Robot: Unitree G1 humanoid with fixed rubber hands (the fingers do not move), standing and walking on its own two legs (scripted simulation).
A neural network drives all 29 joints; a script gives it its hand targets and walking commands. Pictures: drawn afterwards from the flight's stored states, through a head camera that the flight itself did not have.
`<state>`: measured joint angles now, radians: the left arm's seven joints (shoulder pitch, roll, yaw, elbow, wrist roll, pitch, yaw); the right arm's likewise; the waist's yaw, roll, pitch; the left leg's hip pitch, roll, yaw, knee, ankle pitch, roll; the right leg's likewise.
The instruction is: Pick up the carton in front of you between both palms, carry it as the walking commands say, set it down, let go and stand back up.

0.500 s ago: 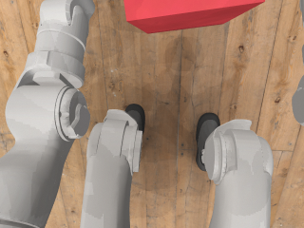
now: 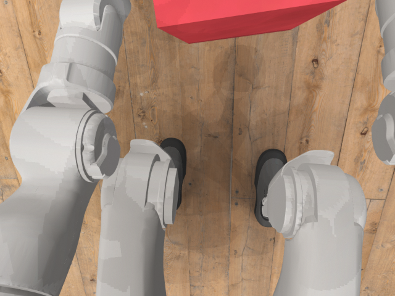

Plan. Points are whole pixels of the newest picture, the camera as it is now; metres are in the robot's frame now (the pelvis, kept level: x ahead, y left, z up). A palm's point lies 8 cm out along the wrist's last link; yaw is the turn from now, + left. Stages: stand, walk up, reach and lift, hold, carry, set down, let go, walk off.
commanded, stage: reach and lift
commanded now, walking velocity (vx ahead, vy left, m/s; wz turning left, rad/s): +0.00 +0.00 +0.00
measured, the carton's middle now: out of the picture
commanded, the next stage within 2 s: none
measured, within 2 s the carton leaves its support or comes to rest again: leaves its support in 0.46 s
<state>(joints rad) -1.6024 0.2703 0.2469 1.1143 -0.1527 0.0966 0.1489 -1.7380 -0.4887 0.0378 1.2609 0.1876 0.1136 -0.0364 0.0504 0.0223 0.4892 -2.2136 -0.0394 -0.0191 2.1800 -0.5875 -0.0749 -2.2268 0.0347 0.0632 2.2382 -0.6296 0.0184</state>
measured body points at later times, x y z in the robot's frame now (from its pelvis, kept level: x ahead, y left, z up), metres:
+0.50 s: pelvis +0.01 +0.00 +0.00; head +0.39 -0.03 +0.24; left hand +0.58 +0.14 -0.16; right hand +0.59 -0.16 -0.17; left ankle +0.12 +0.14 -0.33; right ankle +0.10 -0.12 -0.34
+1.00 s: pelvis -0.01 +0.01 +0.11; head +0.28 -0.02 +0.45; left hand +0.52 +0.14 +0.03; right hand +0.53 -0.17 +0.04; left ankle +0.12 +0.14 -0.34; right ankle +0.10 -0.13 -0.34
